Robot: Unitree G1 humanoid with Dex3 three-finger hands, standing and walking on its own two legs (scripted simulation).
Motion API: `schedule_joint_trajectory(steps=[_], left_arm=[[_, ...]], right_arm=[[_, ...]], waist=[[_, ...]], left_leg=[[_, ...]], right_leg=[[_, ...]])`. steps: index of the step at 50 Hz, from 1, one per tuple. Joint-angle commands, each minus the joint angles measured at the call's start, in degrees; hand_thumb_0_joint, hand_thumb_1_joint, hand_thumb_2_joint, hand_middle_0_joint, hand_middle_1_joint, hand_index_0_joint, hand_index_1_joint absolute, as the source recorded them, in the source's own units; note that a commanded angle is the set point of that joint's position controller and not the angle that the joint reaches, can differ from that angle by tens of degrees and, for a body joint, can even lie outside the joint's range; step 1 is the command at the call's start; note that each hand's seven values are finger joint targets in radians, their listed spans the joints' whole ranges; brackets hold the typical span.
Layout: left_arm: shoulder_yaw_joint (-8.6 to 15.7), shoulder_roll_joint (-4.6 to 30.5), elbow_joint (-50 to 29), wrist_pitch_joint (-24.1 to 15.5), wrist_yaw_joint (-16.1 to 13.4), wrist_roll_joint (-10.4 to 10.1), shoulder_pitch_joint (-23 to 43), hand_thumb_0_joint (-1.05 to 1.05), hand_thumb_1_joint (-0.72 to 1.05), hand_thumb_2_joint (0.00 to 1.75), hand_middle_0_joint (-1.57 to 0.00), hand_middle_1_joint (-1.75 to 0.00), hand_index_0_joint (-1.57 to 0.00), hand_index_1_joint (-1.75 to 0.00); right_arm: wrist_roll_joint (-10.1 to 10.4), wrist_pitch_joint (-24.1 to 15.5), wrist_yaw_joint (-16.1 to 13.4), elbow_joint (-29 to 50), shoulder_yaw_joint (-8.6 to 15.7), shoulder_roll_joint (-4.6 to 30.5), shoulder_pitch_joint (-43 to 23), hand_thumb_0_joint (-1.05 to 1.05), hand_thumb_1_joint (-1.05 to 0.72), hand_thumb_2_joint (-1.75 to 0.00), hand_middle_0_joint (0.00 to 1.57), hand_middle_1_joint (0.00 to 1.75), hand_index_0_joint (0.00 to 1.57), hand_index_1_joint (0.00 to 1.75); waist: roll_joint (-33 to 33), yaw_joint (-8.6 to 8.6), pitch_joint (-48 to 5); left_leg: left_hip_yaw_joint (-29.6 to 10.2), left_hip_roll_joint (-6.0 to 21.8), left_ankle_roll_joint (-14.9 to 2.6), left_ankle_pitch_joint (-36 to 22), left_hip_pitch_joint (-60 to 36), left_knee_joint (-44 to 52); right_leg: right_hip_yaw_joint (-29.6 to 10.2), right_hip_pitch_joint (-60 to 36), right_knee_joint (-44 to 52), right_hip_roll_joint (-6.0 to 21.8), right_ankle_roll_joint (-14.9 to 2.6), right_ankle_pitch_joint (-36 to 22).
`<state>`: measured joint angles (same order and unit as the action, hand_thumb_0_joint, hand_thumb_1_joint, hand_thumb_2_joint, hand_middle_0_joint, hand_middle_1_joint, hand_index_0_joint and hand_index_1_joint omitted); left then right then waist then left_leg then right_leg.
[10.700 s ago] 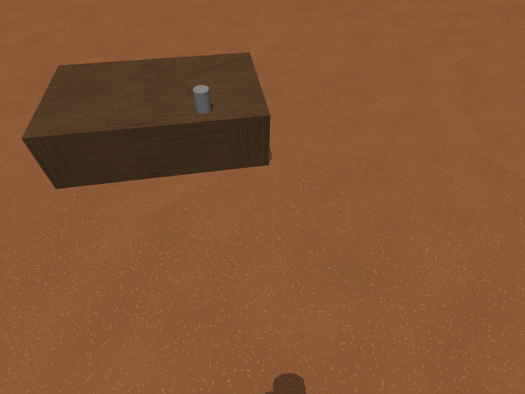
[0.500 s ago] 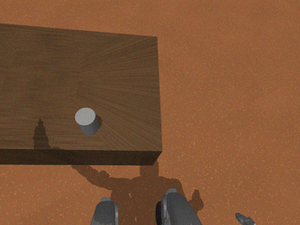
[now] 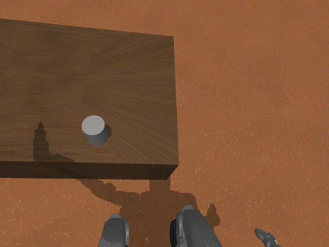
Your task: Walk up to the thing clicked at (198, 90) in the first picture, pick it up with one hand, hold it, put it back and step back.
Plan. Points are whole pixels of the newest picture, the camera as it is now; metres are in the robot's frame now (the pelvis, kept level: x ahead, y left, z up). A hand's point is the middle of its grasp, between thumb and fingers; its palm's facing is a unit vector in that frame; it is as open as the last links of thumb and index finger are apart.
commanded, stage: approach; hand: left
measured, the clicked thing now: (95, 131) +0.51 +0.19 -0.29
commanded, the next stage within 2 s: close in in 0.58 s
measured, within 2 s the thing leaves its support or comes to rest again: neither
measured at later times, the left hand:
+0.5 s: hand (36, 139) +0.43 +0.33 -0.16, palm faces +0.15 -0.99 +0.03, open 17.5 cm
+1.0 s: hand (80, 146) +0.45 +0.24 -0.28, palm faces +0.13 -0.99 -0.02, open 17.6 cm
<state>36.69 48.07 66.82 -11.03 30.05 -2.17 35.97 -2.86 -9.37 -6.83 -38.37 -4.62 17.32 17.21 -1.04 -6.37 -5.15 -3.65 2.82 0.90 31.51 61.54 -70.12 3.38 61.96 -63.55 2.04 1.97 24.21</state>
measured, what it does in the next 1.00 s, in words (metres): lowers itself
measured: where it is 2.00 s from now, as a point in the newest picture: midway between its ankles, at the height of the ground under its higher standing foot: outside the picture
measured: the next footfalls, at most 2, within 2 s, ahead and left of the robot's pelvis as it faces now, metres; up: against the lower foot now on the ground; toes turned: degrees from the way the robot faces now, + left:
none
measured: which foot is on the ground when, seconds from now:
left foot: down 0.00-1.00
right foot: down 0.00-1.00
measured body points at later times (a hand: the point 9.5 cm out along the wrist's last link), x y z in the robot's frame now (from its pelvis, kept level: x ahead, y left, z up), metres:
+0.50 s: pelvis -0.03 +0.00 -0.15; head +0.18 +0.06 +0.24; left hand +0.42 +0.38 -0.16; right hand +0.07 -0.28 -0.25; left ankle +0.01 +0.12 -0.64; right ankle +0.05 -0.15 -0.64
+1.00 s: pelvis -0.08 -0.01 -0.29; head +0.13 +0.04 +0.10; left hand +0.44 +0.29 -0.28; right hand -0.03 -0.27 -0.40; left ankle +0.01 +0.12 -0.64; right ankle +0.05 -0.15 -0.64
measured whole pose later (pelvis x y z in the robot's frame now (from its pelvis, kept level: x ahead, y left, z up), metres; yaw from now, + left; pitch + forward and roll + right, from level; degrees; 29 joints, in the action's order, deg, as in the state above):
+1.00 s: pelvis -0.08 -0.01 -0.29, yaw -2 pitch +31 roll -6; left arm 34.5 37.3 68.2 -31.9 15.9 -1.0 53.6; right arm -6.6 -3.3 3.0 -37.6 -7.5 17.1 11.9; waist 0.2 -13.1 -3.9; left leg -7.0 -1.1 1.7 39.1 121.6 -129.2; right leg 1.3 122.7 -121.5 3.6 2.4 30.2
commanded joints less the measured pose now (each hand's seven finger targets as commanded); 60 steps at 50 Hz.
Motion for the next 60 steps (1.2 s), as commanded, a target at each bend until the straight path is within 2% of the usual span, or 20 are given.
schedule_joint_trajectory(steps=[1, 7, 12, 17, 20, 23, 27, 28, 29, 34, 36, 41, 44, 45, 47, 48, 54, 56, 58, 60], left_arm=[[2.70, 22.12, -10.31, -3.41, 0.01, -1.65, 15.63, 0.00, -0.60, 0.00, -0.08, -0.01, -0.06, -0.02], [0.88, 15.71, -4.03, -8.25, 1.01, -4.25, 15.77, 0.00, -0.61, 0.00, -0.07, -0.02, -0.06, -0.03], [0.77, 11.13, -1.75, -16.85, 3.16, -8.93, 18.17, 0.00, -0.60, 0.00, -0.07, -0.02, -0.06, -0.03], [6.06, 16.07, 1.20, -25.06, 3.60, -11.38, 18.46, 0.00, -0.55, 0.01, -0.05, -0.04, -0.04, -0.05], [8.01, 19.12, -2.55, -28.59, 3.86, -10.60, 21.65, 0.00, -0.49, 0.04, -0.05, -0.06, -0.04, -0.07], [9.11, 20.59, -6.92, -30.29, 3.38, -9.15, 27.19, 0.00, -0.50, 0.04, -0.05, -0.07, -0.04, -0.07], [6.64, 18.31, -12.02, -30.01, 1.92, -6.93, 36.63, 0.00, -0.60, 0.03, -0.06, -0.07, -0.05, -0.08], [2.90, 13.61, -9.16, -28.91, 1.73, -6.23, 36.91, 0.00, -0.60, 0.03, -0.06, -0.08, -0.04, -0.09], [3.89, 15.22, -10.75, -28.17, 0.84, -5.30, 37.31, 0.00, -0.61, 0.03, -0.06, -0.08, -0.05, -0.09], [-2.75, 5.44, -3.72, -24.42, -1.85, -3.63, 36.56, 0.00, -0.61, 0.02, -0.07, -0.09, -0.05, -0.10], [1.68, 10.48, -4.08, -24.64, -3.90, -3.99, 34.58, 0.00, -0.61, 0.00, -0.08, -0.08, -0.08, -0.08], [3.12, 11.90, -7.17, -26.44, -9.21, -3.25, 38.12, 0.00, -0.61, 0.00, -0.08, -0.09, -0.09, -0.09], [-0.01, 8.99, -8.65, -26.20, -12.26, -0.86, 38.31, 0.00, -0.61, 0.00, -0.08, -0.09, -0.08, -0.08], [2.05, 12.31, -11.46, -26.13, -13.81, -0.03, 39.15, 0.00, -0.61, 0.00, -0.08, -0.09, -0.08, -0.08], [-0.58, 9.63, -12.67, -25.38, -15.42, 1.00, 40.65, 0.00, -0.61, 0.00, -0.08, -0.08, -0.08, -0.07], [-2.18, 7.01, -12.91, -24.92, -15.74, 0.99, 41.17, 0.00, -0.61, 0.00, -0.08, -0.08, -0.08, -0.07], [-7.19, 0.22, -12.35, -22.60, -15.54, 0.26, 38.76, 0.00, -0.59, 0.00, -0.06, -0.06, -0.06, -0.05], [-7.84, -2.04, -11.01, -22.04, -15.54, -0.74, 37.62, 0.00, -0.60, 0.00, -0.05, -0.06, -0.06, -0.05], [-5.89, -0.89, -10.98, -21.72, -16.20, -1.35, 36.54, 0.00, -0.61, 0.00, -0.06, -0.06, -0.06, -0.05], [-7.66, -3.18, -10.90, -21.79, -16.51, -1.15, 36.44, 0.00, -0.61, 0.00, -0.06, -0.07, -0.07, -0.06]], right_arm=[[0.36, -1.23, -0.95, 2.54, 4.39, 11.45, 9.00, 0.00, -0.88, -0.89, 0.20, 0.30, 0.20, 0.30], [0.24, -2.03, -0.30, 2.63, 3.56, 10.90, 7.07, 0.00, -0.89, -0.90, 0.20, 0.30, 0.20, 0.30], [-0.62, -3.01, 1.24, 2.39, 2.38, 11.04, 5.73, 0.00, -0.90, -0.90, 0.20, 0.30, 0.20, 0.30], [-1.50, -2.65, 2.37, 3.05, 1.06, 12.12, 4.19, 0.00, -0.90, -0.90, 0.20, 0.30, 0.20, 0.30], [-2.78, -1.86, 2.97, 2.84, 1.29, 13.20, 3.65, 0.00, -0.91, -0.90, 0.20, 0.30, 0.20, 0.30], [-3.96, -0.84, 3.69, 1.95, 1.79, 14.27, 4.64, 0.00, -0.93, -0.91, 0.20, 0.30, 0.20, 0.30], [-5.07, 0.32, 4.12, 1.60, 2.34, 14.49, 3.81, 0.00, -0.95, -0.91, 0.20, 0.30, 0.20, 0.30], [-5.20, 0.71, 4.45, 0.03, 2.02, 13.78, 4.81, 0.00, -0.96, -0.91, 0.20, 0.30, 0.20, 0.30], [-5.12, 0.91, 4.61, 1.19, 2.45, 14.10, 3.92, 0.00, -0.96, -0.91, 0.20, 0.30, 0.20, 0.30], [-4.68, 2.15, 5.90, 0.52, 1.98, 13.00, 4.08, 0.00, -0.94, -0.91, 0.20, 0.30, 0.20, 0.30], [-4.21, 2.26, 6.60, 1.59, 1.65, 13.52, 3.48, 0.00, -0.94, -0.90, 0.20, 0.30, 0.20, 0.30], [-3.53, 2.79, 8.21, 4.14, 0.95, 13.04, 0.74, 0.00, -0.93, -0.90, 0.20, 0.30, 0.20, 0.30], [-3.25, 3.90, 8.83, 2.90, 1.15, 12.63, 2.07, 0.00, -0.93, -0.90, 0.20, 0.30, 0.20, 0.30], [-3.22, 4.16, 8.89, 4.37, 1.79, 13.54, 1.32, 0.00, -0.92, -0.90, 0.20, 0.30, 0.20, 0.30], [-3.28, 4.77, 9.03, 4.73, 2.13, 13.35, 1.38, 0.00, -0.93, -0.90, 0.20, 0.30, 0.20, 0.30], [-3.28, 5.04, 9.17, 4.72, 2.37, 13.16, 1.95, 0.00, -0.93, -0.90, 0.20, 0.30, 0.20, 0.30], [-2.54, 6.28, 9.04, 2.49, 3.75, 13.80, 4.74, 0.00, -0.93, -0.90, 0.20, 0.30, 0.20, 0.30], [-2.19, 6.69, 9.09, 1.55, 3.70, 13.48, 5.19, 0.00, -0.93, -0.90, 0.20, 0.30, 0.20, 0.30], [-2.06, 7.05, 9.11, 2.42, 3.69, 13.41, 4.91, 0.00, -0.92, -0.90, 0.20, 0.30, 0.20, 0.30], [-1.80, 7.42, 9.34, 2.49, 3.81, 12.84, 4.28, 0.00, -0.92, -0.90, 0.20, 0.30, 0.20, 0.30]], waist=[[12.07, 1.02, -25.16], [7.77, -0.90, -19.07], [8.63, -1.68, -24.36], [11.09, -0.07, -31.86], [16.61, 0.92, -38.59], [21.34, -0.05, -43.34], [25.38, -2.30, -47.81], [25.36, -3.67, -46.58], [25.36, -3.02, -47.39], [17.90, -6.44, -39.98], [13.80, -4.80, -38.72], [8.44, -4.41, -36.45], [12.62, -4.06, -37.01], [14.39, -3.20, -38.49], [15.39, -4.18, -39.76], [14.53, -5.52, -41.07], [16.36, -7.05, -39.27], [14.69, -6.87, -36.18], [12.68, -6.20, -35.80], [11.92, -6.18, -33.13]], left_leg=[[0.41, -1.12, -0.52, -21.65, -17.48, 9.84], [0.14, -1.12, -1.08, -16.63, -9.02, 6.32], [-0.57, -1.62, -0.92, -18.95, -2.96, -4.20], [-1.23, -2.22, -0.62, -19.86, 7.03, -15.06], [-1.49, -2.02, -0.02, -24.11, 6.23, -20.22], [-2.06, -1.38, 0.62, -27.19, 3.56, -23.55], [-1.78, -1.41, 0.69, -23.58, 4.98, -27.39], [-2.05, -1.37, 0.77, -21.86, 5.62, -28.00], [-1.91, -1.40, 0.73, -19.34, 7.65, -28.52], [-0.21, -2.73, -0.53, -2.77, 24.93, -33.56], [1.03, -3.35, -1.47, 0.38, 32.18, -36.51], [2.05, -4.12, -2.93, 11.12, 43.10, -38.88], [1.48, -4.09, -2.46, 12.87, 40.77, -37.22], [1.53, -3.96, -2.48, 13.36, 40.00, -37.23], [2.22, -4.13, -2.55, 12.46, 40.52, -38.17], [2.35, -4.30, -2.63, 11.76, 40.63, -39.05], [0.84, -4.09, -1.85, 4.91, 36.58, -39.59], [0.74, -4.17, -1.92, 4.88, 38.29, -39.99], [1.37, -4.36, -2.23, 4.01, 40.37, -40.70], [1.48, -4.43, -2.32, 5.81, 41.88, -40.03]], right_leg=[[-0.20, -13.07, 6.09, -1.62, -3.65, -11.34], [-0.41, -6.26, 2.97, -1.77, -3.61, -7.84], [-0.07, 4.62, -6.76, -1.68, -3.82, -8.06], [0.08, 13.22, -19.54, -1.21, -4.37, -7.25], [-0.04, 17.78, -26.70, -0.85, -4.69, -9.31], [0.31, 22.20, -31.66, -0.68, -4.85, -9.67], [0.04, 26.58, -35.96, -0.46, -4.89, -7.67], [0.34, 28.85, -36.83, -0.31, -4.94, -6.23], [0.50, 30.03, -38.09, -0.35, -4.99, -4.87], [0.76, 32.72, -40.80, 0.31, -4.20, 1.80], [0.54, 30.80, -41.57, 0.43, -3.39, 3.56], [0.85, 30.46, -42.68, 0.23, -2.36, 12.01], [1.82, 33.35, -44.29, 0.28, -2.54, 12.66], [1.75, 33.75, -44.94, 0.17, -2.66, 12.63], [1.59, 32.89, -45.13, 0.24, -2.71, 11.47], [1.67, 32.69, -45.11, 0.19, -2.76, 10.84], [2.12, 37.59, -46.86, 0.65, -3.52, 5.12], [2.04, 38.77, -46.92, 0.75, -3.54, 5.09], [1.83, 36.91, -46.33, 0.67, -3.39, 4.58], [1.72, 38.14, -45.94, 0.78, -3.42, 6.21]])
